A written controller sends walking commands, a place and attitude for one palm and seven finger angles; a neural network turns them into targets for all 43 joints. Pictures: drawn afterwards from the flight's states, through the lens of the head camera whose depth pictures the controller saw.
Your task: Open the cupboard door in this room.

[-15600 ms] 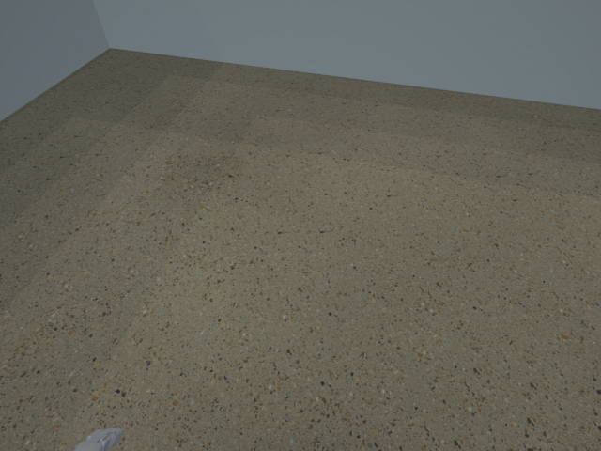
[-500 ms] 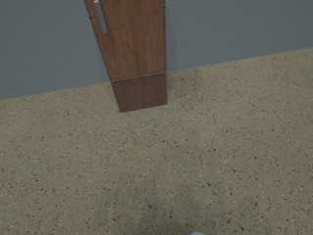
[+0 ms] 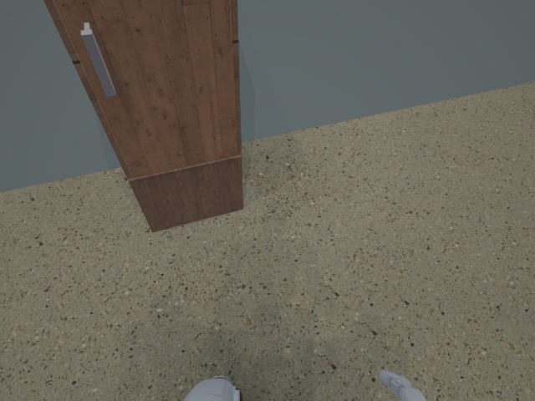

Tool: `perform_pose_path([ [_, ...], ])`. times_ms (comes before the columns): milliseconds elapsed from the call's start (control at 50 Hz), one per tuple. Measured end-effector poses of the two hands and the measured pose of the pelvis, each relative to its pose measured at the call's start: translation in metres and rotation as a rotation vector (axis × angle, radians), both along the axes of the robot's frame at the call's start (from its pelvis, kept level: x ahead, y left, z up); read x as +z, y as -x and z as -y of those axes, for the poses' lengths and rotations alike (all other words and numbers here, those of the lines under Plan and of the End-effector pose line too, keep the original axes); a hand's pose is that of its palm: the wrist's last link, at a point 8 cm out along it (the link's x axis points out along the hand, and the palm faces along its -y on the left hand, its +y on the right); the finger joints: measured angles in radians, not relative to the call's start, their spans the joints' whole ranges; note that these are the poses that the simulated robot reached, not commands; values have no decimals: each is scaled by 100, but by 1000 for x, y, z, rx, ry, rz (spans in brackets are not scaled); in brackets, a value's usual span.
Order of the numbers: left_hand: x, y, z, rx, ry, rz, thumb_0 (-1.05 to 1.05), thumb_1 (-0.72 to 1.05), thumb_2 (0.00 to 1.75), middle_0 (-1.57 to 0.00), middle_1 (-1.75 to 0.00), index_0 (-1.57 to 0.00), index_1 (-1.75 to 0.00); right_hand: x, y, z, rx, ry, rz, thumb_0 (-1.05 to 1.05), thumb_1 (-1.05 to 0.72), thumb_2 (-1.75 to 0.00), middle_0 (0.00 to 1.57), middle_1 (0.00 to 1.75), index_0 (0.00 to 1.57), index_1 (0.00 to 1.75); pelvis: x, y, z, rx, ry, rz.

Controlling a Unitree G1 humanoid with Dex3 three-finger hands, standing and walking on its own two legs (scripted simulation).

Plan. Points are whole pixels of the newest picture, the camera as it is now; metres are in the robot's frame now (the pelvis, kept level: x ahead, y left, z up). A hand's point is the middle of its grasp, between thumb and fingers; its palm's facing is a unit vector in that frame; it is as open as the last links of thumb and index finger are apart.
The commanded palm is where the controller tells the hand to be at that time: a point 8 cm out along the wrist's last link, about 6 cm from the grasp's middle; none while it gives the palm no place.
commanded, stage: turn to face it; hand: left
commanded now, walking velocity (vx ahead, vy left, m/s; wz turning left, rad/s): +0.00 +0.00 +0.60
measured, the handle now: (99, 60) +0.73 +0.48 +0.05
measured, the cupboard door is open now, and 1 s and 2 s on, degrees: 0 0 0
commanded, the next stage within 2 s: take the last steps up to it in 0.74 s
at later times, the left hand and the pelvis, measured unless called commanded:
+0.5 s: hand (167, 335) +0.22 +0.20 -0.13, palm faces +0.15 -0.97 -0.20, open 7.4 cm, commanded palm none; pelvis +0.09 +0.01 +0.02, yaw +10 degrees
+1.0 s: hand out of the picture -0.04 +0.16 -0.15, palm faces +0.46 -0.86 -0.23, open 7.4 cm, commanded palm none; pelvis +0.07 +0.00 +0.02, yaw +23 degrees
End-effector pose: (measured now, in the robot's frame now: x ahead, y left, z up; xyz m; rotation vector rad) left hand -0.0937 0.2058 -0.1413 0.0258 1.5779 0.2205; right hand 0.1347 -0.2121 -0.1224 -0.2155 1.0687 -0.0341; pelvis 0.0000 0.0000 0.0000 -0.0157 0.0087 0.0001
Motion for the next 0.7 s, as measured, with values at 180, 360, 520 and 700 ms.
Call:
perform_pose_path([
  [180, 9, -166, -62, -113, -60, 235, 0, 91, 90, -20, -29, -20, -30, 14, 44, -1, -155, 82, -172, -2, -96, -90, 20, 30, 20, 30, 19, -49, -29, 19, 9, 24],
  [360, 32, -276, -66, -88, -99, 484, 0, 91, 90, -19, -29, -20, -30, 15, 74, 1, -144, 78, -372, 0, -93, -90, 20, 30, 20, 30, 23, -77, -25, 118, -2, 13],
  [520, 42, -292, -39, -64, -125, 508, 0, 91, 90, -20, -29, -20, -30, -3, 44, 13, -95, 17, -363, 1, -91, -90, 20, 30, 20, 30, 18, -89, -1, 192, -16, 6],
  [700, 47, -214, -16, 79, -202, 405, 0, 90, 90, -20, -29, -20, -30, -13, -37, 46, 58, 20, -277, 1, -91, -90, 20, 30, 20, 30, 19, -90, 28, 297, -47, 19],
])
